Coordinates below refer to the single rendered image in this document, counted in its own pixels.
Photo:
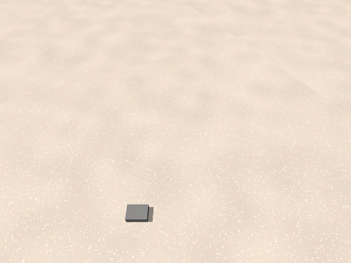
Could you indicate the small box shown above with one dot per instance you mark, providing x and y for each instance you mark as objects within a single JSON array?
[{"x": 137, "y": 213}]

